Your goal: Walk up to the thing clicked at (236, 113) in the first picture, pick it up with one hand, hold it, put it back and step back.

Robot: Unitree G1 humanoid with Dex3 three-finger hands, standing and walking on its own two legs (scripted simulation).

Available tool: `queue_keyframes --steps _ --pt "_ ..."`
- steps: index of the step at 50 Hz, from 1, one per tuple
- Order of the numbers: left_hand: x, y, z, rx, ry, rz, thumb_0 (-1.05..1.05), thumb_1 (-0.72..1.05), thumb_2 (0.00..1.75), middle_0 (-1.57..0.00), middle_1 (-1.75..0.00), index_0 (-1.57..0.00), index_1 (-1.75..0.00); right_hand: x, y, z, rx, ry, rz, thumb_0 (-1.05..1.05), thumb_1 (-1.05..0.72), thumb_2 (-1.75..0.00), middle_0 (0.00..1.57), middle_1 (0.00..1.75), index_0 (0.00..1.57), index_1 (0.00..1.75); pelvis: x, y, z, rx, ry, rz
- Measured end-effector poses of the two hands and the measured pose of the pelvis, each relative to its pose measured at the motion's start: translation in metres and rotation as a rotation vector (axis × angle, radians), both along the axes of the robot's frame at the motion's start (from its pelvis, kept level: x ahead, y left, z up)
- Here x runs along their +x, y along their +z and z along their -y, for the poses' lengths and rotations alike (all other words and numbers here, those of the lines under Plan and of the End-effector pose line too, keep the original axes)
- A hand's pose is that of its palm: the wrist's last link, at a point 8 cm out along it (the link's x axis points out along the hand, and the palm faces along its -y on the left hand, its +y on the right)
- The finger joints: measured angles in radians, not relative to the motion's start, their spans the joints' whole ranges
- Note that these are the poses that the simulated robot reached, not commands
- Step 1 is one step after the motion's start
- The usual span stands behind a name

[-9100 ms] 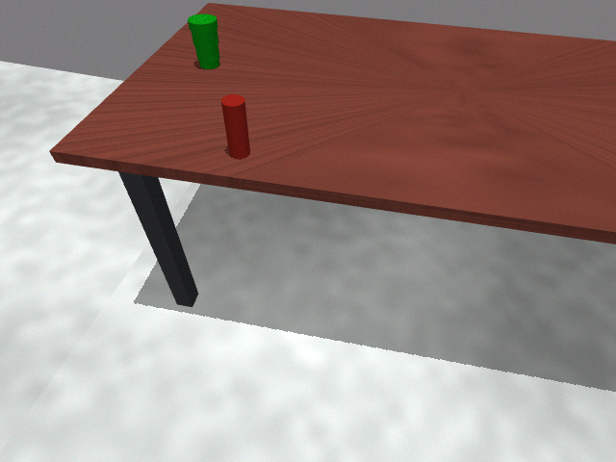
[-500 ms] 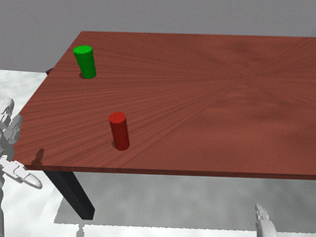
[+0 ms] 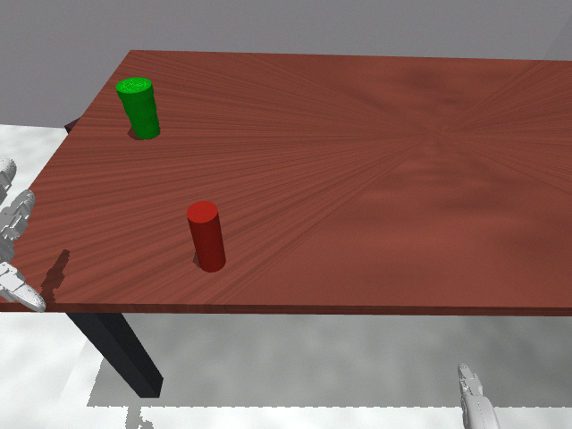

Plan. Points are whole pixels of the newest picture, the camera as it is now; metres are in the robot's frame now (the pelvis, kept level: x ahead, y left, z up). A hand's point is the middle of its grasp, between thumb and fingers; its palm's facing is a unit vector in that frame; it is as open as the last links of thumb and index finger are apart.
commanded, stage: go down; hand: left
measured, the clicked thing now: (207, 238) +0.42 +0.13 +0.03
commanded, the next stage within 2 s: approach in 1.60 s
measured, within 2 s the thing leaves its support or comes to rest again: neither
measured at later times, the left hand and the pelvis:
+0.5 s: hand (29, 230) +0.34 +0.32 +0.14, palm faces +0.03 -1.00 -0.01, open 17.7 cm; pelvis +0.00 +0.00 +0.00, yaw +0 degrees
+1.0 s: hand (28, 230) +0.35 +0.33 +0.13, palm faces +0.01 -1.00 +0.00, open 17.6 cm; pelvis +0.00 +0.01 +0.00, yaw +0 degrees
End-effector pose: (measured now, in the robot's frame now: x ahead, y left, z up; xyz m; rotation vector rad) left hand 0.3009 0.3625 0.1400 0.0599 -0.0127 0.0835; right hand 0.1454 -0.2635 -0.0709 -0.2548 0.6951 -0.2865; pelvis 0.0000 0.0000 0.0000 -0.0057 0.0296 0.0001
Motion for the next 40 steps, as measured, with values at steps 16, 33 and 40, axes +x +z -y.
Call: queue_keyframes --steps 16,33,40 --pt "0.01 -0.002 -0.008 -0.042 -0.031 -0.023 -0.01 -0.58 0.0 -0.07 0.0 -0.05 -0.01 0.003 0.0 -0.005 -0.014 0.007 0.003 -0.01 0.52 -0.05 0.05 0.05 0.05 0.05 0.002 0.0 -0.002 -0.004 0.002 -0.017" --pt "0.026 -0.006 -0.016 -0.07 -0.065 -0.041 -0.01 -0.56 0.0 -0.06 0.0 -0.05 0.0 0.003 0.006 0.0 -0.055 -0.003 0.011 -0.01 0.52 -0.05 0.05 0.05 0.06 0.05 0.003 -0.001 -0.005 -0.008 -0.001 -0.042" --pt "0.028 -0.009 -0.018 -0.071 -0.071 -0.049 -0.01 -0.56 0.0 -0.06 0.0 -0.05 0.0 0.004 0.006 0.0 -0.06 0.0 0.008 -0.01 0.52 -0.05 0.05 0.05 0.06 0.05 0.003 -0.001 -0.004 -0.01 -0.001 -0.049"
